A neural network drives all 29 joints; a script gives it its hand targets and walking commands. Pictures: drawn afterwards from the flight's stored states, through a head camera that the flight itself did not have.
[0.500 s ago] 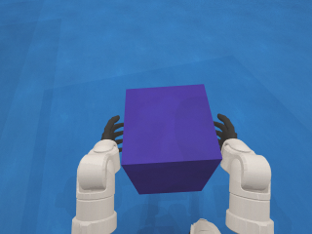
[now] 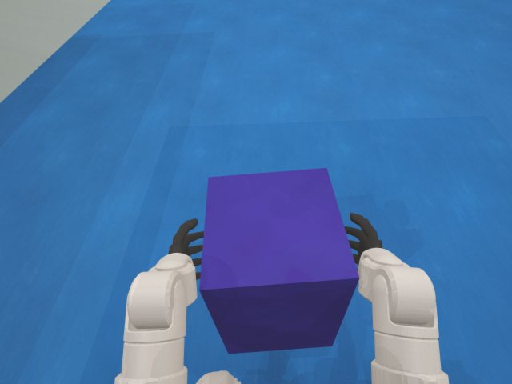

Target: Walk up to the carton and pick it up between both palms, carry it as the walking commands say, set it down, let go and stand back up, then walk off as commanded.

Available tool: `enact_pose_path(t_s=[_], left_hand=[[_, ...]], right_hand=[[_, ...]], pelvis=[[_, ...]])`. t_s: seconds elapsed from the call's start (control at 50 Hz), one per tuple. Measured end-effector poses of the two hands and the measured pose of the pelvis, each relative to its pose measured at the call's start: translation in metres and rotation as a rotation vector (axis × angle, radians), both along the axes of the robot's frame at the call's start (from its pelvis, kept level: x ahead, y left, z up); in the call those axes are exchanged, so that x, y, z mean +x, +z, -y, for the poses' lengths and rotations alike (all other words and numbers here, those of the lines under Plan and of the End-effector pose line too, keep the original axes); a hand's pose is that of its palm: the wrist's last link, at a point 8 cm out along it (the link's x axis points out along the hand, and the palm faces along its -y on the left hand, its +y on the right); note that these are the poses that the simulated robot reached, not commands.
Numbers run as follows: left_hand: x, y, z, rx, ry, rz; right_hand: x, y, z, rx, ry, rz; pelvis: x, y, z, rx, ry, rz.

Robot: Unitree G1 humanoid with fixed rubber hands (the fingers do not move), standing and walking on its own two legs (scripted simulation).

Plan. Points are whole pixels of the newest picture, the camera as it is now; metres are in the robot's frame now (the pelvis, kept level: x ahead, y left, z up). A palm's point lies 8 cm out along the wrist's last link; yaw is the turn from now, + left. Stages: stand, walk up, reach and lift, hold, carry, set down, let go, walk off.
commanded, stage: carry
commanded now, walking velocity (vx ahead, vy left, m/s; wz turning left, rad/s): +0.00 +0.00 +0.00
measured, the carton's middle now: (274, 267) +0.29 -0.01 +0.01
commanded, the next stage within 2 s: hold in 1.94 s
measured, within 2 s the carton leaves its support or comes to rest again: neither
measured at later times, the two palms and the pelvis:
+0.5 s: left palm (124, 371) +0.13 +0.17 +0.08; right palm (359, 352) +0.14 -0.10 +0.08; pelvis -0.14 +0.03 +0.00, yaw +1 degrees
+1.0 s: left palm out of the picture +0.06 +0.13 +0.07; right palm out of the picture +0.05 -0.14 +0.08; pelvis -0.21 +0.02 +0.01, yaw -3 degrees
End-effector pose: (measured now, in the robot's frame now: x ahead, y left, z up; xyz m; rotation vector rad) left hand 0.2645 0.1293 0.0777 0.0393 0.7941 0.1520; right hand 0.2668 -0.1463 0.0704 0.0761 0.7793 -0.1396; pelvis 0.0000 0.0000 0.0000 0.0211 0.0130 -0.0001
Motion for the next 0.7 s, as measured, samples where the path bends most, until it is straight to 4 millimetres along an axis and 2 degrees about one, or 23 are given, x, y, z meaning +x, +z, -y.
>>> enact_pose_path(t_s=[0.08,0.12,0.24,0.36,0.52,0.7], left_hand=[[-0.009,0.014,-0.008,-0.024,-0.04,0.085],[-0.021,0.015,-0.017,-0.035,-0.033,0.077],[-0.069,0.007,-0.042,-0.036,0.023,0.009],[-0.106,0.006,-0.051,-0.005,0.067,0.006],[-0.139,0.003,-0.041,-0.012,0.045,-0.011],[-0.167,0.002,-0.02,-0.006,0.016,0.032]], right_hand=[[-0.021,0.019,-0.008,-0.016,-0.05,0.084],[-0.034,0.023,-0.017,-0.035,-0.04,0.076],[-0.062,0.02,-0.042,-0.05,0.029,0.009],[-0.084,0.013,-0.052,0.001,0.054,0.005],[-0.127,0.006,-0.041,-0.009,0.036,-0.011],[-0.167,0.001,-0.02,-0.001,0.006,0.031]], pelvis=[[-0.024,-0.006,-0.017,-0.009,0.018,-0.018],[-0.037,-0.003,-0.023,0.001,0.012,-0.006],[-0.068,0.003,-0.03,-0.01,-0.002,0.0],[-0.105,0.003,-0.031,-0.02,0.003,0.004],[-0.142,0.004,-0.027,-0.032,0.012,-0.002],[-0.176,-0.007,-0.015,-0.01,0.012,0.029]])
